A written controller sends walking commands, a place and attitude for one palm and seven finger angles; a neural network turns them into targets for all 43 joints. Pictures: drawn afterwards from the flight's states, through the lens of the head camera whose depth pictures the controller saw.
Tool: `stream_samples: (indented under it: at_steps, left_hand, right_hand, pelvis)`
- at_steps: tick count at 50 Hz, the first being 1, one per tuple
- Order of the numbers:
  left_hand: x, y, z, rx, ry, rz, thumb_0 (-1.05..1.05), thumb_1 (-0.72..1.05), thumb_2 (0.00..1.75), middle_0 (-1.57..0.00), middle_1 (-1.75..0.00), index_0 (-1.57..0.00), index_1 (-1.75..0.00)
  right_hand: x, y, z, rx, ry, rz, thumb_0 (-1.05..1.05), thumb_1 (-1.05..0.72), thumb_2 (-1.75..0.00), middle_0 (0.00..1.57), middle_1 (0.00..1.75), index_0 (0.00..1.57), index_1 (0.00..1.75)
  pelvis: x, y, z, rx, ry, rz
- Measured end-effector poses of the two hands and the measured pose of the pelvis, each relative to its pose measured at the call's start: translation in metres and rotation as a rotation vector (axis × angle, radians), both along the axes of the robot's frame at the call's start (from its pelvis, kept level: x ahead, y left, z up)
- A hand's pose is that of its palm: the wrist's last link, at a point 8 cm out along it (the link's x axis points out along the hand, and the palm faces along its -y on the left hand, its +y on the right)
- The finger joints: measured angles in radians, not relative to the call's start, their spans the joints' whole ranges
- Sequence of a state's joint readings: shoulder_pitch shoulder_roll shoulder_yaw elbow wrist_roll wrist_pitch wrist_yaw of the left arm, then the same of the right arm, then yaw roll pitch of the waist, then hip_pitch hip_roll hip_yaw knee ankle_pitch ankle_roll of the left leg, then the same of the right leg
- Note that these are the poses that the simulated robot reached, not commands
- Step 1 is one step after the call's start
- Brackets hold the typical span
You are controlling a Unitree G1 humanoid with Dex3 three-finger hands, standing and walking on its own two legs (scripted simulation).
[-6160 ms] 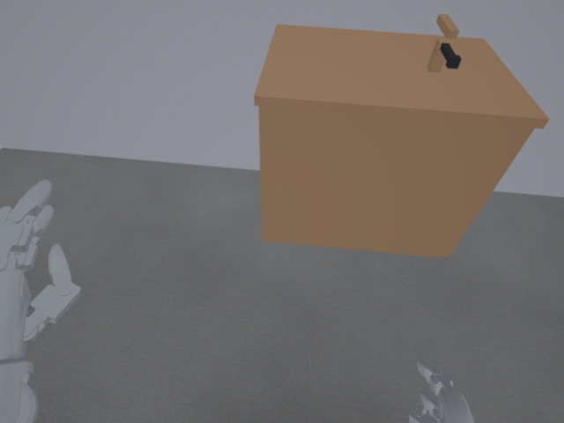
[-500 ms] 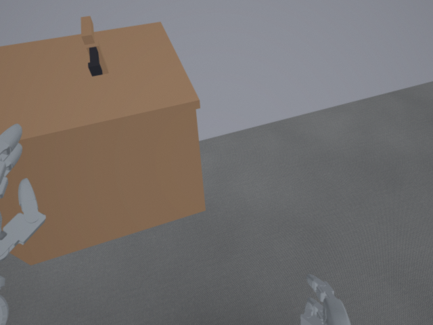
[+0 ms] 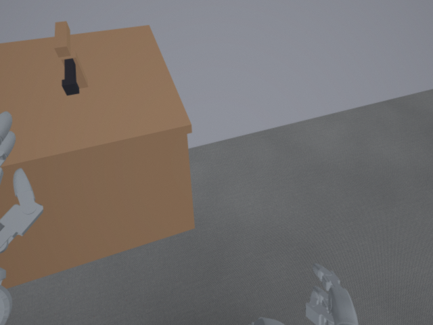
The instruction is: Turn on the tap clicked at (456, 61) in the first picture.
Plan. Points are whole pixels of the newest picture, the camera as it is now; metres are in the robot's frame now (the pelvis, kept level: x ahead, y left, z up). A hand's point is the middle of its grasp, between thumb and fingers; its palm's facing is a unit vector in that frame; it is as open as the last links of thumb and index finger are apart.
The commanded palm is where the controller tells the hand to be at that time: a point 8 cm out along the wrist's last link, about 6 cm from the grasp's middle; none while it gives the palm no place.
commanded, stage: take the last steps up to it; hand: left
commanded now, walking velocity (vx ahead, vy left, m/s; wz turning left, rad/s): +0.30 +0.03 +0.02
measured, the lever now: (70, 86) +0.60 +0.38 +0.08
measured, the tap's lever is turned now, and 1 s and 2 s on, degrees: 0 0 0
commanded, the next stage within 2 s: come to a stop and stand still in 0.52 s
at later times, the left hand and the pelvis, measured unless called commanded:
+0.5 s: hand (75, 142) +0.34 +0.24 +0.18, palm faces +0.43 -0.80 -0.41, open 7.4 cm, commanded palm +0.28 +0.28 +0.18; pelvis +0.12 -0.01 -0.01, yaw +1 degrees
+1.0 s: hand (102, 133) +0.37 +0.21 +0.16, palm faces +0.39 -0.81 -0.44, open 7.4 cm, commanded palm +0.31 +0.26 +0.18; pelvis +0.16 -0.02 -0.01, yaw +2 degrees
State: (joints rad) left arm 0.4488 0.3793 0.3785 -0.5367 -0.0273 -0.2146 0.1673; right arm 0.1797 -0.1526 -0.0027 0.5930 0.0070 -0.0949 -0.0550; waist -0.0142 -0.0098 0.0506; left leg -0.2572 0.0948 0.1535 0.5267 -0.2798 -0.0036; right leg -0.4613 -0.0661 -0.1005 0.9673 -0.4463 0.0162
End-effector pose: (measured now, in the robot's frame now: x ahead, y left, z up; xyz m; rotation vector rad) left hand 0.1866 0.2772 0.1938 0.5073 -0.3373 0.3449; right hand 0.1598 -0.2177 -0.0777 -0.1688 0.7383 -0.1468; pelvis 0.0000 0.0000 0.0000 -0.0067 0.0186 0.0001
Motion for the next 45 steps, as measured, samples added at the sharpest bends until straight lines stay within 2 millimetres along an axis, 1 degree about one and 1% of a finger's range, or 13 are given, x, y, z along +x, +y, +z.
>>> stream_samples:
  at_steps: [3,5,7,10,13,16,20,24,28,32,36,40,45]
  left_hand:
    - [0.012,-0.014,0.003,0.029,0.032,-0.014,0.01,0.89,0.90,-0.21,-0.30,-0.20,-0.30]
    - [0.020,-0.022,0.002,0.062,0.048,-0.006,0.01,0.89,0.90,-0.21,-0.30,-0.21,-0.30]
    - [0.028,-0.028,-0.002,0.093,0.045,0.010,0.01,0.89,0.90,-0.21,-0.30,-0.21,-0.30]
    - [0.042,-0.029,-0.010,0.044,0.053,0.041,0.01,0.89,0.90,-0.21,-0.30,-0.21,-0.30]
    - [0.053,-0.028,-0.013,0.008,0.080,0.062,0.01,0.88,0.90,-0.21,-0.30,-0.21,-0.30]
    - [0.065,-0.027,-0.012,0.004,0.088,0.056,0.01,0.88,0.90,-0.21,-0.30,-0.21,-0.30]
    - [0.081,-0.020,-0.007,0.008,0.044,0.032,0.01,0.88,0.90,-0.21,-0.30,-0.21,-0.30]
    - [0.103,-0.006,-0.005,0.024,-0.047,0.010,0.01,0.88,0.90,-0.21,-0.30,-0.21,-0.30]
    - [0.127,0.003,-0.005,0.006,-0.037,0.028,0.01,0.89,0.90,-0.21,-0.30,-0.21,-0.30]
    - [0.138,-0.009,0.000,-0.002,-0.001,0.008,0.01,0.89,0.90,-0.21,-0.30,-0.21,-0.30]
    - [0.142,-0.024,0.002,0.039,0.042,0.006,0.01,0.89,0.90,-0.21,-0.30,-0.21,-0.30]
    - [0.148,-0.032,-0.005,0.028,0.070,0.047,0.01,0.89,0.90,-0.21,-0.30,-0.21,-0.30]
    - [0.154,-0.033,-0.014,-0.018,0.108,0.068,0.01,0.89,0.90,-0.21,-0.30,-0.21,-0.30]
  right_hand:
    - [0.014,0.005,-0.006,0.048,0.001,0.019,0.01,-0.91,-0.90,0.20,0.30,0.20,0.30]
    - [0.024,0.004,-0.016,0.070,0.010,0.030,0.01,-0.90,-0.90,0.20,0.30,0.20,0.30]
    - [0.035,-0.002,-0.031,0.077,0.027,0.046,0.01,-0.90,-0.90,0.20,0.30,0.20,0.30]
    - [0.048,-0.016,-0.041,0.055,0.091,0.066,0.01,-0.90,-0.90,0.20,0.30,0.20,0.30]
    - [0.059,-0.030,-0.035,0.017,0.130,0.059,0.01,-0.91,-0.90,0.20,0.30,0.20,0.30]
    - [0.073,-0.041,-0.022,-0.032,0.134,0.047,0.01,-0.91,-0.90,0.20,0.30,0.20,0.30]
    - [0.097,-0.048,-0.006,-0.101,0.094,0.034,0.01,-0.91,-0.90,0.20,0.30,0.20,0.30]
    - [0.123,-0.043,-0.001,-0.125,0.027,-0.007,0.01,-0.91,-0.90,0.19,0.30,0.20,0.30]
    - [0.142,-0.023,0.003,-0.065,-0.005,0.000,0.01,-0.91,-0.90,0.19,0.30,0.20,0.30]
    - [0.153,-0.005,0.003,0.005,-0.017,0.030,0.01,-0.91,-0.90,0.19,0.30,0.20,0.30]
    - [0.161,0.001,-0.009,0.057,-0.003,0.058,0.01,-0.91,-0.90,0.20,0.30,0.20,0.30]
    - [0.167,-0.008,-0.025,0.074,0.037,0.079,0.01,-0.90,-0.90,0.20,0.30,0.20,0.30]
    - [0.168,-0.028,-0.022,0.022,0.066,0.060,0.01,-0.91,-0.90,0.20,0.30,0.20,0.30]
  pelvis:
    - [0.017,-0.008,0.001,-0.005,0.001,-0.005]
    - [0.029,-0.016,-0.004,-0.002,-0.005,0.001]
    - [0.039,-0.024,-0.014,0.003,-0.013,0.016]
    - [0.051,-0.027,-0.014,0.006,-0.021,0.024]
    - [0.064,-0.028,-0.007,0.014,-0.015,0.031]
    - [0.078,-0.027,-0.001,0.025,-0.006,0.034]
    - [0.099,-0.019,-0.002,0.020,-0.011,0.034]
    - [0.119,-0.008,-0.012,0.023,-0.030,0.018]
    - [0.132,-0.007,-0.006,0.006,-0.020,0.024]
    - [0.145,-0.011,0.000,-0.007,-0.007,0.019]
    - [0.158,-0.022,-0.003,0.004,-0.015,0.021]
    - [0.166,-0.031,-0.007,-0.001,-0.027,0.030]
    - [0.165,-0.032,-0.003,0.023,-0.021,0.026]
